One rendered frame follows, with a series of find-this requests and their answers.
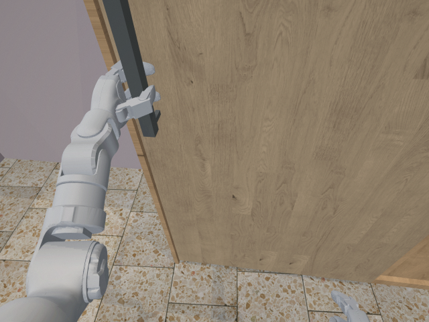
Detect robot left forearm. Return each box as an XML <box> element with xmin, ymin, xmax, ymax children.
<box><xmin>25</xmin><ymin>109</ymin><xmax>121</xmax><ymax>295</ymax></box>

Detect left robot upper arm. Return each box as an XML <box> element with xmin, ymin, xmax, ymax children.
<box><xmin>0</xmin><ymin>241</ymin><xmax>109</xmax><ymax>322</ymax></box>

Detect robot right hand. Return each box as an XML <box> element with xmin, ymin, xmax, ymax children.
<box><xmin>329</xmin><ymin>290</ymin><xmax>370</xmax><ymax>322</ymax></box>

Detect robot left hand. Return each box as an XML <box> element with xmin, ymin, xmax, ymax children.
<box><xmin>90</xmin><ymin>60</ymin><xmax>161</xmax><ymax>129</ymax></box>

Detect handle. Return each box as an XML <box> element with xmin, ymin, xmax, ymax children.
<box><xmin>103</xmin><ymin>0</ymin><xmax>161</xmax><ymax>138</ymax></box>

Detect wardrobe door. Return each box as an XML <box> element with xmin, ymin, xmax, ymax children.
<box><xmin>98</xmin><ymin>0</ymin><xmax>429</xmax><ymax>283</ymax></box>
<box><xmin>381</xmin><ymin>235</ymin><xmax>429</xmax><ymax>280</ymax></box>

